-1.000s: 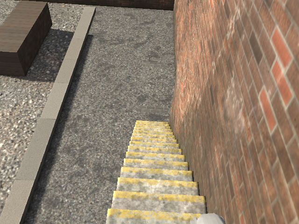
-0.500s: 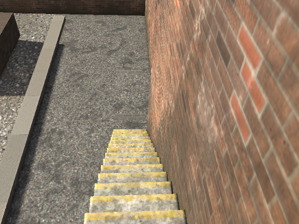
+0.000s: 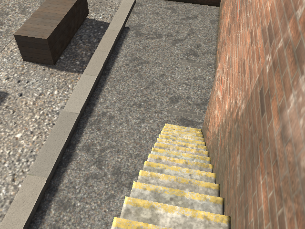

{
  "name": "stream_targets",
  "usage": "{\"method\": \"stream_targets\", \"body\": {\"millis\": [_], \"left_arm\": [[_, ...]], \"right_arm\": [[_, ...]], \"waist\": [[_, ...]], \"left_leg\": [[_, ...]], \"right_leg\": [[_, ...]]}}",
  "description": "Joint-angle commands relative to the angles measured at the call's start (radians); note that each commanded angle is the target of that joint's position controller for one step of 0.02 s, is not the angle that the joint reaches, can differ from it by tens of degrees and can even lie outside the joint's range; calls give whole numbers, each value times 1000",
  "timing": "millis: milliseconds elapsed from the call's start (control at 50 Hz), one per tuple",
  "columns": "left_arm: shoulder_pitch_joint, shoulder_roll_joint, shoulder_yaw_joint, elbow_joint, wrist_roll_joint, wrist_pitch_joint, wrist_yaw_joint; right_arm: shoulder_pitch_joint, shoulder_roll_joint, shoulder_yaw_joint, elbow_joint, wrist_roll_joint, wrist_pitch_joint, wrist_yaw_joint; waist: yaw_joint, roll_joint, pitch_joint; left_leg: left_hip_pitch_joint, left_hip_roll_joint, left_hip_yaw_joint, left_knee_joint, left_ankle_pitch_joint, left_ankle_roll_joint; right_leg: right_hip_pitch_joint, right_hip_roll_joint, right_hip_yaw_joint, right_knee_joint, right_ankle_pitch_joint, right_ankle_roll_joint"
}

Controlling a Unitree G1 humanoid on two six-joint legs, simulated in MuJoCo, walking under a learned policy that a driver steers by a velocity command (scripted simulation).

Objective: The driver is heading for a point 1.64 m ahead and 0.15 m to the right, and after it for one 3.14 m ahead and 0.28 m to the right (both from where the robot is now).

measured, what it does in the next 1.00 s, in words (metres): goes down: right foot 0.21 m lower, then left foot 0.20 m lower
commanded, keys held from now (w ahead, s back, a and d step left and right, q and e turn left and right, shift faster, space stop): w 1.00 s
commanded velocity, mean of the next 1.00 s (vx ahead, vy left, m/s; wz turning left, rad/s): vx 0.50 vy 0.00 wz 0.00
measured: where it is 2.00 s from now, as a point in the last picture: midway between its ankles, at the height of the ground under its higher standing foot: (181, 220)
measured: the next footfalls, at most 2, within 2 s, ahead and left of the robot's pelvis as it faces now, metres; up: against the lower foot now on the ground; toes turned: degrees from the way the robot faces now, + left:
right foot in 0.58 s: +0.32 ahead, -0.16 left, -0.21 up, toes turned -2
left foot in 1.00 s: +0.58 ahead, -0.01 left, -0.41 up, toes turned +2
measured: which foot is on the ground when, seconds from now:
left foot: down 0.00-0.58, up 0.60-0.98, down 1.00-1.00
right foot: up 0.00-0.56, down 0.58-1.00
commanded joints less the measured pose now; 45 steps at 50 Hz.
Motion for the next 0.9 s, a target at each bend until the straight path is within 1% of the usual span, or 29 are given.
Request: {"method": "stream_targets", "body": {"millis": [20,40,80,100,140,200,240,260,280,320,380,400,460,500,520,540,580,600,620,660,680,700,720,740,760,800,820,840,900], "left_arm": [[-7,169,57,-115,-64,-2,-17],[-135,91,33,-181,-66,4,10],[-6,16,14,-135,-57,21,17],[86,-34,-9,-105,-20,35,8],[85,4,-3,-110,-12,63,-22],[-22,39,-1,-156,-6,62,-59],[-103,93,15,-164,21,56,-41],[-148,147,36,-168,12,45,-32],[-194,162,44,-154,10,38,-28],[-228,163,44,-138,24,27,-19],[-318,111,17,-149,41,30,-7],[-316,95,6,-145,43,32,-15],[-255,125,-2,-131,46,32,-35],[-434,181,9,-212,36,25,-18],[-443,183,8,-234,26,14,-12],[-296,181,23,-170,24,6,1],[190,256,85,-21,51,-26,39],[180,380,121,-43,47,-33,36],[217,418,138,-28,40,-33,27],[68,267,87,-48,-3,-43,25],[22,152,54,-51,10,-47,16],[-52,-47,-7,-56,56,-71,34],[-255,-67,-14,-163,18,-95,50],[-320,58,12,-194,7,-112,67],[-273,192,43,-199,-20,-133,83],[-118,156,25,-177,-39,-136,108],[-96,148,21,-209,-54,-127,122],[-52,171,23,-196,-50,-111,111],[-58,208,30,-208,-66,-49,82]], "right_arm": [[590,-314,-116,151,-25,17,13],[494,-257,-104,142,-53,12,-13],[354,-122,-30,171,-83,11,-20],[325,16,12,186,-72,-9,-39],[295,42,30,203,-40,-59,-68],[349,-55,41,277,-79,-91,-85],[401,-30,61,308,-48,-106,-93],[336,-41,66,264,-37,-107,-98],[368,-51,73,277,-32,-108,-96],[416,-64,79,273,-30,-95,-98],[485,14,111,270,-41,-94,-135],[461,11,108,238,-30,-79,-137],[342,-56,84,174,-67,-67,-83],[312,-123,46,133,-7,-47,-92],[305,-155,30,117,-7,-33,-96],[367,-132,36,147,-40,-21,-88],[450,-117,21,188,-68,18,1],[463,-34,9,123,-19,4,31],[381,-39,14,32,18,-19,47],[26,8,40,-135,11,-58,9],[-16,-10,45,-154,8,-69,-17],[48,19,61,-125,-3,-52,-24],[176,-36,35,-30,-27,-47,-18],[205,-23,22,8,-74,-32,-2],[210,7,29,-9,-78,-25,34],[48,-77,17,-51,-82,-32,36],[16,-129,9,-27,-46,-37,17],[-28,-112,8,-29,-28,-32,13],[-68,-103,3,-47,-32,-14,5]], "waist": [[-287,112,-247],[-272,-43,-92],[-55,-117,109],[-3,-109,170],[-33,-129,163],[-44,-59,98],[-76,-64,119],[-74,-113,94],[-97,-34,92],[-123,-4,114],[-174,-30,113],[-167,-25,95],[-102,-36,115],[-180,-26,114],[-189,-30,84],[-156,-118,61],[26,-360,-28],[-55,-382,-122],[-58,-344,-241],[-2,-180,20],[-51,-78,69],[-107,34,158],[-168,23,170],[-202,-112,126],[-239,-149,8],[-114,-114,44],[-64,-27,7],[-70,-55,-4],[-46,-132,124]], "left_leg": [[980,273,-329,157,808,251],[711,313,-478,17,-7,245],[122,323,-478,-128,-367,201],[21,267,-440,-140,-321,188],[-139,237,-363,-153,-426,247],[-176,162,-279,-77,-412,236],[-87,171,-291,-17,-304,227],[-146,154,-239,20,-326,218],[-156,156,-263,19,-391,230],[-97,144,-270,40,-462,232],[45,111,-239,198,-469,208],[-5,80,-185,248,-483,196],[-286,77,-139,324,-497,182],[-37,92,-211,401,-403,149],[35,75,-229,482,-344,136],[71,56,-202,671,-407,89],[-254,-110,-95,1392,-507,12],[-665,-154,-20,1637,-532,14],[-842,-133,49,1720,-549,-1],[-1139,-13,-64,1517,-410,-19],[-1132,63,-117,1425,-322,-9],[-1039,156,-200,987,20,3],[-550,109,-85,639,330,3],[-148,35,24,672,413,-32],[52,-32,69,879,413,-69],[-372,3,-28,545,507,-52],[-288,0,-15,251,784,-37],[-173,-23,23,251,797,-33],[-242,-40,42,85,421,-48]], "right_leg": [[-903,61,59,541,67,-18],[-1005,1,167,359,348,-70],[-775,-83,205,277,581,-99],[-797,-118,249,39,800,-121],[-791,-93,188,-148,1013,-98],[-741,-94,122,-156,1109,-68],[-775,-81,173,-268,1182,-49],[-666,-66,158,-453,1327,-43],[-607,-64,148,-438,1309,-27],[-587,-39,155,-500,1279,-28],[-566,-60,137,-806,1391,-46],[-443,-85,55,-923,1381,-36],[-24,-59,-17,-890,1334,-6],[-64,-74,-7,-1288,1022,9],[18,-62,-18,-1412,932,-1],[163,-93,11,-1572,1140,-34],[749,-121,-15,-1588,1245,-142],[997,-197,72,-1117,1703,-176],[1105,-325,180,-1118,1749,-253],[758,-448,504,-1306,675,-373],[597,-466,505,-1316,658,-371],[322,-411,337,-1292,806,-312],[-164,-218,80,-1307,902,-293],[-493,-109,-24,-1235,820,-266],[-576,-95,20,-1220,879,-219],[-149,-126,121,-1067,799,-162],[-106,-59,43,-912,619,-110],[-161,-81,94,-880,649,-105],[-37,-161,270,-808,700,-164]]}}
